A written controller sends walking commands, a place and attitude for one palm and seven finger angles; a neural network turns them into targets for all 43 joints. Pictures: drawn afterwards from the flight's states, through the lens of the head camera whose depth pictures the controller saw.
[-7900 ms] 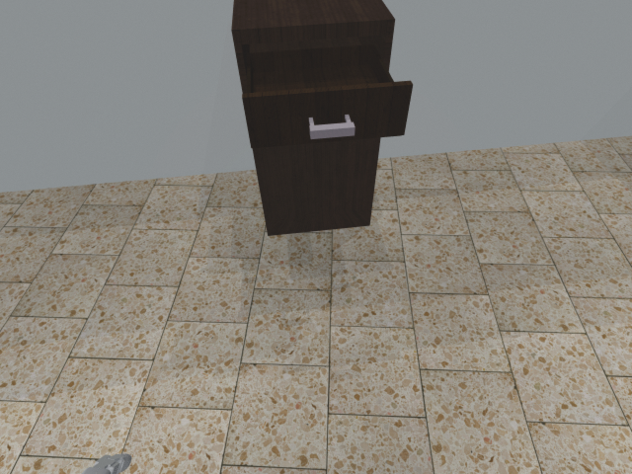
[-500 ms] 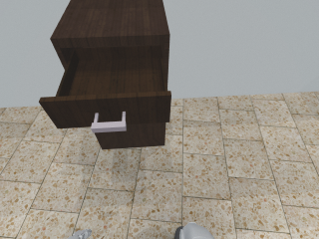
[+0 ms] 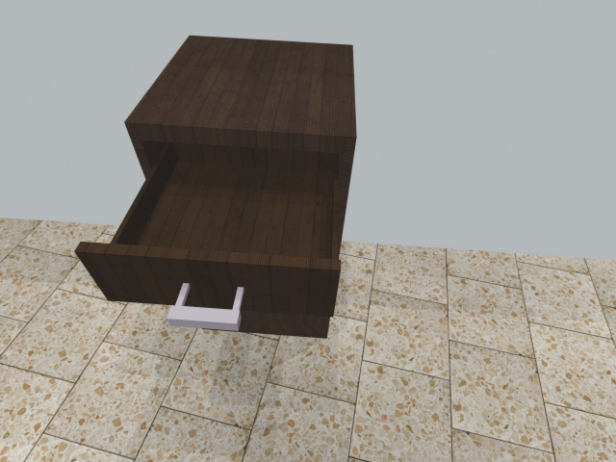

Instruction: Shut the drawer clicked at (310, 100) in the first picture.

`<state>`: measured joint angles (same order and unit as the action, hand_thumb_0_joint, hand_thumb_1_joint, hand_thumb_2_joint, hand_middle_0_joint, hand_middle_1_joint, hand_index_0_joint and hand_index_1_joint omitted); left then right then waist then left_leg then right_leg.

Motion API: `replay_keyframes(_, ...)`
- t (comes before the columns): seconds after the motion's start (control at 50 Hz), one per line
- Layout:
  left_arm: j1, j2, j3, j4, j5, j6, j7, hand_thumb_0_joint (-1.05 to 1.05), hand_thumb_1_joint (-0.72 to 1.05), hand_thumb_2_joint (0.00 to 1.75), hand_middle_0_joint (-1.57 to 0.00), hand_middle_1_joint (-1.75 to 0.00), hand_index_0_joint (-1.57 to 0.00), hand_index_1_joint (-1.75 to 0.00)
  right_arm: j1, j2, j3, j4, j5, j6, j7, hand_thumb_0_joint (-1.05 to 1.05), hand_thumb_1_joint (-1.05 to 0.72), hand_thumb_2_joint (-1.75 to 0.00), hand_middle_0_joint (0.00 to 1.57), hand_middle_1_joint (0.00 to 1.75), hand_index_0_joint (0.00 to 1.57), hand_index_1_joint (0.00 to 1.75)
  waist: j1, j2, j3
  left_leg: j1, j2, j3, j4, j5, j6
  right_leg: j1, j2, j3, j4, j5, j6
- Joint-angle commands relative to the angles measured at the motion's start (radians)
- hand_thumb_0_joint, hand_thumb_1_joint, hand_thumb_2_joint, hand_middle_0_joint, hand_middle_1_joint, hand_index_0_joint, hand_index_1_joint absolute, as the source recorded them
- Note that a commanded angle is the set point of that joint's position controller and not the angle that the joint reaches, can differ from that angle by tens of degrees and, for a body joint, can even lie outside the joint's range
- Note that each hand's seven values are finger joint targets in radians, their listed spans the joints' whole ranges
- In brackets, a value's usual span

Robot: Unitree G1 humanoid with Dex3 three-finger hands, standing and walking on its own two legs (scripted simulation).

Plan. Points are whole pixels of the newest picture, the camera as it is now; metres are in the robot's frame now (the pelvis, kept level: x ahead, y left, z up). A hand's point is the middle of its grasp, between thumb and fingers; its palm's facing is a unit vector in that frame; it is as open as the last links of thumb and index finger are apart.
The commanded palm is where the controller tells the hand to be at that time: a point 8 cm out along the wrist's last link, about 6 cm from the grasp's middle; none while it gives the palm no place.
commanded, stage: come to a stop and stand still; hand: left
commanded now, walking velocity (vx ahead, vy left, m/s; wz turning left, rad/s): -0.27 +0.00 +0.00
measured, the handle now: (208, 305) +0.34 +0.20 -0.04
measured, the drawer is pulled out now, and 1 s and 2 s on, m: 0.29 0.29 0.29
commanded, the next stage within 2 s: look again from close up in 0.82 s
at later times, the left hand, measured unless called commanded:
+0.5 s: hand out of the picture +0.02 +0.20 -0.17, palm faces +0.02 -0.97 -0.22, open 7.4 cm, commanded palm none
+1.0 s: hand out of the picture +0.05 +0.20 -0.18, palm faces -0.02 -0.98 -0.22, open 7.3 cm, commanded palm none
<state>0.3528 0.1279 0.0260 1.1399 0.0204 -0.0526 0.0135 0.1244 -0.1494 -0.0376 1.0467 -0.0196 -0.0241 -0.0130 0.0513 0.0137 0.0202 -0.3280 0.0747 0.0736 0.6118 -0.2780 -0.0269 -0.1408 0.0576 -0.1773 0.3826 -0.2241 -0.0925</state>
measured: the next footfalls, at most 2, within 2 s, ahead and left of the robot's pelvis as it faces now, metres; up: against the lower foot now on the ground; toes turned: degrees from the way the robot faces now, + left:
left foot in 0.02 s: +0.08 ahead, +0.12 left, +0.00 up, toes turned +3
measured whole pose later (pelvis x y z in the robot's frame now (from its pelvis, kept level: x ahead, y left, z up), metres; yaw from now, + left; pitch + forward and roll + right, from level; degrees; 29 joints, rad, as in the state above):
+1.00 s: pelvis +0.02 +0.03 -0.01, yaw -2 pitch -1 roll -1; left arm 0.26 0.16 0.00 1.03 0.02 -0.02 0.05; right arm 0.31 -0.14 0.00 1.07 -0.02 0.00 -0.02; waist -0.02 0.01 0.04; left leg -0.28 0.00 0.09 0.54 -0.25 0.04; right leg -0.20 0.00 -0.13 0.52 -0.31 -0.04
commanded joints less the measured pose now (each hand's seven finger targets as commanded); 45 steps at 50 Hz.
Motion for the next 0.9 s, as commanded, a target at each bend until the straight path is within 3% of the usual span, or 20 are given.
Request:
replay_keyframes(0.0, 0.067, 0.06, -0.005, -0.009, -0.013, 0.004, 0.022, 0.0, 0.9, 0.9, -0.2, -0.3, -0.2, -0.3, 0.132, -0.071, 0.013, 0.025, 0.009, -0.022, -0.024, 0.0, -0.9, -0.9, 0.2, 0.3, 0.2, 0.3, -0.038, 0.024, -0.063, 0.287, 0.104, -0.089, -0.174, 0.618, 0.047, -0.047, -0.197, 0.156, 0.005, 0.405, 0.059)
replay_keyframes(0.02, 0.077, 0.049, -0.008, -0.007, -0.007, 0.013, 0.032, 0.0, 0.9, 0.9, -0.2, -0.3, -0.2, -0.3, 0.134, -0.086, 0.005, 0.029, 0.009, -0.01, -0.028, 0.0, -0.9, -0.9, 0.2, 0.3, 0.2, 0.3, -0.04, 0.016, -0.024, 0.287, 0.131, -0.079, -0.152, 0.671, 0.058, -0.073, -0.183, 0.161, -0.014, 0.33, 0.07)
replay_keyframes(0.06, 0.074, 0.068, -0.014, -0.002, -0.011, 0.032, 0.035, 0.0, 0.9, 0.9, -0.2, -0.3, -0.2, -0.3, 0.102, -0.08, 0.013, 0.028, 0.022, 0.001, -0.042, 0.0, -0.9, -0.9, 0.2, 0.3, 0.2, 0.3, -0.042, 0.09, -0.024, 0.272, 0.126, -0.11, -0.188, 0.629, 0.082, -0.054, -0.182, 0.154, -0.034, 0.201, 0.09)
replay_keyframes(0.1, 0.077, 0.081, -0.009, -0.011, -0.01, 0.042, 0.033, 0.0, 0.9, 0.9, -0.2, -0.3, -0.2, -0.3, 0.085, -0.083, 0.008, 0.02, 0.023, 0.009, -0.046, 0.0, -0.9, -0.9, 0.2, 0.3, 0.2, 0.3, -0.035, 0.059, 0.016, 0.248, 0.113, -0.114, -0.21, 0.568, 0.084, -0.064, -0.185, 0.166, -0.029, 0.201, 0.082)
replay_keyframes(0.2, 0.068, 0.085, 0.01, -0.05, -0.003, 0.058, 0.029, 0.0, 0.9, 0.9, -0.2, -0.3, -0.2, -0.3, 0.098, -0.102, -0.014, -0.001, 0.016, 0.02, -0.046, 0.0, -0.9, -0.9, 0.2, 0.3, 0.2, 0.3, -0.038, 0.015, -0.009, 0.213, 0.12, -0.135, -0.234, 0.447, 0.096, -0.073, -0.167, 0.158, 0.022, 0.127, 0.072)
replay_keyframes(0.28, 0.057, 0.077, 0.014, -0.069, 0.0, 0.063, 0.024, 0.0, 0.9, 0.9, -0.2, -0.3, -0.2, -0.3, 0.1, -0.098, -0.015, -0.005, 0.012, 0.02, -0.04, 0.0, -0.9, -0.9, 0.2, 0.3, 0.2, 0.3, -0.032, -0.004, -0.012, 0.133, 0.122, -0.159, -0.284, 0.227, 0.108, -0.054, -0.153, 0.165, 0.02, 0.024, 0.067)
replay_keyframes(0.34, 0.036, 0.083, 0.011, -0.07, -0.001, 0.057, 0.023, 0.0, 0.9, 0.9, -0.2, -0.3, -0.2, -0.3, 0.096, -0.081, -0.006, -0.001, 0.008, 0.018, -0.03, 0.0, -0.9, -0.9, 0.2, 0.3, 0.2, 0.3, -0.032, 0.0, 0.011, 0.096, 0.08, -0.144, -0.3, 0.089, 0.083, -0.061, -0.172, 0.191, -0.023, 0.011, 0.056)
replay_keyframes(0.38, 0.021, 0.094, 0.008, -0.067, -0.005, 0.049, 0.022, 0.0, 0.9, 0.9, -0.2, -0.3, -0.2, -0.3, 0.113, -0.069, 0.003, 0.013, 0.009, 0.016, -0.024, 0.0, -0.9, -0.9, 0.2, 0.3, 0.2, 0.3, -0.035, -0.018, -0.006, 0.111, 0.064, -0.126, -0.304, 0.073, 0.07, -0.045, -0.186, 0.202, -0.056, 0.0, 0.053)
replay_keyframes(0.56, -0.011, 0.108, -0.005, -0.041, -0.015, 0.041, 0.024, 0.0, 0.9, 0.9, -0.2, -0.3, -0.2, -0.3, 0.204, -0.052, 0.028, 0.08, 0.008, 0.013, -0.018, 0.0, -0.9, -0.9, 0.2, 0.3, 0.2, 0.3, -0.043, -0.03, 0.068, 0.126, 0.041, -0.104, -0.335, 0.069, 0.047, -0.073, -0.2, 0.212, -0.127, -0.077, 0.05)
replay_keyframes(0.58, -0.035, 0.266, -0.019, -0.145, -0.004, 0.018, 0.023, 0.0, 0.9, 0.9, -0.2, -0.3, -0.2, -0.3, 0.178, -0.15, 0.002, -0.049, -0.017, 0.009, -0.005, 0.0, -0.9, -0.9, 0.2, 0.3, 0.2, 0.3, -0.082, 0.049, 0.166, 0.118, -0.031, -0.12, -0.285, 0.156, 0.063, -0.165, -0.145, 0.207, -0.018, -0.052, 0.027)
replay_keyframes(0.6, -0.049, 0.213, -0.001, -0.141, -0.007, 0.028, 0.028, 0.0, 0.9, 0.9, -0.2, -0.3, -0.2, -0.3, 0.158, -0.149, -0.016, -0.04, -0.011, 0.004, -0.011, 0.0, -0.9, -0.9, 0.2, 0.3, 0.2, 0.3, -0.048, 0.038, 0.1, 0.053, 0.048, -0.124, -0.242, -0.061, 0.06, -0.184, -0.188, 0.203, -0.015, -0.218, 0.028)
replay_keyframes(0.62, -0.027, 0.175, -0.015, -0.149, 0.0, 0.03, 0.032, 0.0, 0.9, 0.9, -0.2, -0.3, -0.2, -0.3, 0.175, -0.108, -0.009, -0.048, -0.011, 0.012, -0.009, 0.0, -0.9, -0.9, 0.2, 0.3, 0.2, 0.3, -0.055, 0.011, 0.031, 0.033, 0.025, -0.125, -0.2, -0.074, 0.062, -0.151, -0.204, 0.236, -0.048, -0.228, 0.019)
replay_keyframes(0.66, -0.039, 0.162, -0.012, -0.161, 0.002, 0.032, 0.039, 0.0, 0.9, 0.9, -0.2, -0.3, -0.2, -0.3, 0.226, -0.07, -0.004, -0.045, -0.011, 0.032, -0.004, 0.0, -0.9, -0.9, 0.2, 0.3, 0.2, 0.3, -0.077, -0.135, 0.03, 0.029, -0.022, -0.067, -0.042, -0.055, 0.038, -0.222, -0.274, 0.312, -0.138, -0.362, -0.003)
replay_keyframes(0.68, -0.07, 0.18, -0.011, -0.181, -0.001, 0.033, 0.043, 0.0, 0.9, 0.9, -0.2, -0.3, -0.2, -0.3, 0.259, -0.068, 0.002, -0.045, -0.014, 0.039, 0.0, 0.0, -0.9, -0.9, 0.2, 0.3, 0.2, 0.3, -0.09, -0.165, 0.023, 0.042, -0.029, -0.043, -0.003, -0.051, 0.034, -0.221, -0.296, 0.334, -0.153, -0.374, -0.016)
replay_keyframes(0.72, -0.09, 0.168, -0.004, -0.186, -0.005, 0.028, 0.044, 0.0, 0.9, 0.9, -0.2, -0.3, -0.2, -0.3, 0.275, -0.055, 0.002, -0.036, -0.008, 0.036, 0.0, 0.0, -0.9, -0.9, 0.2, 0.3, 0.2, 0.3, -0.099, -0.091, 0.035, 0.049, -0.022, -0.051, 0.022, -0.007, 0.039, -0.244, -0.296, 0.316, -0.129, -0.32, -0.025)
replay_keyframes(0.76, -0.095, 0.156, -0.002, -0.184, -0.006, 0.029, 0.044, 0.0, 0.9, 0.9, -0.2, -0.3, -0.2, -0.3, 0.282, -0.052, 0.008, -0.032, -0.006, 0.03, -0.002, 0.0, -0.9, -0.9, 0.2, 0.3, 0.2, 0.3, -0.097, -0.02, 0.066, 0.051, -0.008, -0.077, -0.045, 0.024, 0.044, -0.249, -0.248, 0.26, -0.073, -0.249, -0.011)
replay_keyframes(0.78, -0.083, 0.152, -0.007, -0.187, -0.004, 0.033, 0.043, 0.0, 0.9, 0.9, -0.2, -0.3, -0.2, -0.3, 0.273, -0.057, 0.015, -0.036, -0.007, 0.029, -0.002, 0.0, -0.9, -0.9, 0.2, 0.3, 0.2, 0.3, -0.083, -0.023, 0.082, 0.038, 0.002, -0.085, -0.089, 0.018, 0.048, -0.225, -0.221, 0.239, -0.051, -0.216, 0.002)
replay_keyframes(0.82, -0.056, 0.139, -0.007, -0.171, -0.005, 0.035, 0.04, 0.0, 0.9, 0.9, -0.2, -0.3, -0.2, -0.3, 0.252, -0.071, 0.019, -0.035, -0.005, 0.023, -0.005, 0.0, -0.9, -0.9, 0.2, 0.3, 0.2, 0.3, -0.066, 0.037, 0.105, -0.01, 0.015, -0.132, -0.155, -0.004, 0.063, -0.183, -0.184, 0.207, -0.006, -0.181, 0.024)
replay_keyframes(0.88, -0.014, 0.125, -0.014, -0.149, -0.007, 0.031, 0.037, 0.0, 0.9, 0.9, -0.2, -0.3, -0.2, -0.3, 0.234, -0.083, 0.024, -0.029, 0.0, 0.012, -0.009, 0.0, -0.9, -0.9, 0.2, 0.3, 0.2, 0.3, -0.041, 0.051, 0.044, 0.019, 0.038, -0.154, -0.197, 0.109, 0.081, -0.083, -0.163, 0.182, 0.023, -0.023, 0.043)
